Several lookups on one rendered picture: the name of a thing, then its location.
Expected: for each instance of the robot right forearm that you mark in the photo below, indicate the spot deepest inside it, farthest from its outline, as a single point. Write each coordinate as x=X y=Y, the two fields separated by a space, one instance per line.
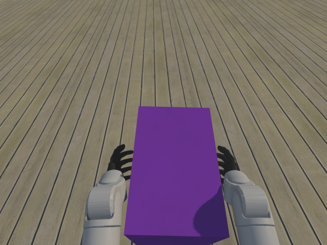
x=251 y=210

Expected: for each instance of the robot left forearm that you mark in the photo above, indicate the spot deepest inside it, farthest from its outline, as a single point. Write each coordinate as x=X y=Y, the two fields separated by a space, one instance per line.
x=103 y=210

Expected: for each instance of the robot right hand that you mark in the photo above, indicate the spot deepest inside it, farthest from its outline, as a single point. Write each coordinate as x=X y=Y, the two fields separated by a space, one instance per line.
x=229 y=161

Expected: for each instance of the robot left hand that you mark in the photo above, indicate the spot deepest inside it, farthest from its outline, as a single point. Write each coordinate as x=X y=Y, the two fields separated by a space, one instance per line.
x=116 y=162

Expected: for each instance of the carton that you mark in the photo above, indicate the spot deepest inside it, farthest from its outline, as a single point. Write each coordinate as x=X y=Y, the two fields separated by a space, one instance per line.
x=175 y=192

